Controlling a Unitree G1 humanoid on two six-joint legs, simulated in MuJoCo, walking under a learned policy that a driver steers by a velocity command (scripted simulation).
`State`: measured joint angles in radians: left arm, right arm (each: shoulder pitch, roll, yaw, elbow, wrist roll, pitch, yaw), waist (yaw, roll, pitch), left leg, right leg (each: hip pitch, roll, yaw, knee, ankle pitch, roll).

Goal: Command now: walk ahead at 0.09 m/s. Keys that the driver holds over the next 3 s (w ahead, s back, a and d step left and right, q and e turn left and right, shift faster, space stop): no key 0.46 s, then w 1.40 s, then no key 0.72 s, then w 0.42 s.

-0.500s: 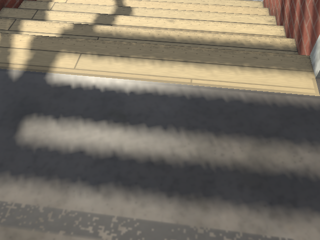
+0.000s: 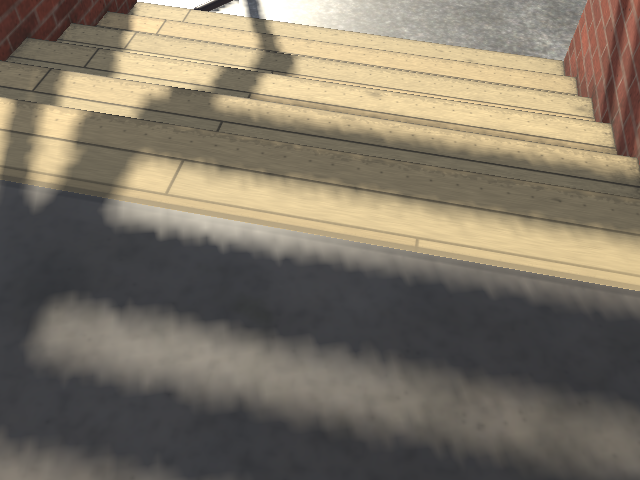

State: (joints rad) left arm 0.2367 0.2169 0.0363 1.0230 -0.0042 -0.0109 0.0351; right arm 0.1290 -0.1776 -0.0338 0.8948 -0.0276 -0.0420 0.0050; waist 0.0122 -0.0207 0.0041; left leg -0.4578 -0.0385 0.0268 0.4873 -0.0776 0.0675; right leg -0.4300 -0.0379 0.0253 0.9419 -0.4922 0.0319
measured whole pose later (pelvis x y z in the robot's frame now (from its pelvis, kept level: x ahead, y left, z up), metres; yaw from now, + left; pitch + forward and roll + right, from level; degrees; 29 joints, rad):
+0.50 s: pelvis +0.07 -0.03 +0.01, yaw +0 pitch +0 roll +0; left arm 0.28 0.16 0.04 1.08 0.00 -0.02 0.04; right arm 0.20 -0.19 -0.06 1.03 0.01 -0.01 -0.04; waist 0.01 0.00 0.02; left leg -0.31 -0.01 0.01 0.51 -0.21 0.02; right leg -0.20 -0.01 -0.01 0.50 -0.31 0.00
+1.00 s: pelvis +0.23 +0.01 +0.02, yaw +1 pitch +2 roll +0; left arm 0.08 0.24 0.08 0.94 -0.02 -0.08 0.00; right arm 0.44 -0.16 -0.03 1.09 0.00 -0.09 0.00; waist -0.06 -0.02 -0.02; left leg 0.02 -0.04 0.04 0.22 -0.27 0.06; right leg -0.66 -0.09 0.00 0.83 -0.06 -0.04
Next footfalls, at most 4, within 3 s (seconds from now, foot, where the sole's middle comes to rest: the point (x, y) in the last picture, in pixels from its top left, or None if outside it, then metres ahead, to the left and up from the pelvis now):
0.12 right None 0.09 -0.15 -0.77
1.20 right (392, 450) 0.54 -0.13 -0.76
1.78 left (283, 318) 0.85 0.11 -0.76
2.22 right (369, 258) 1.04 -0.11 -0.76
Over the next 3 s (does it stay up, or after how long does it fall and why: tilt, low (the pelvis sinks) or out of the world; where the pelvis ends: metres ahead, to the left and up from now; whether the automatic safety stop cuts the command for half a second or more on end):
stays up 1.01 -0.03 0.02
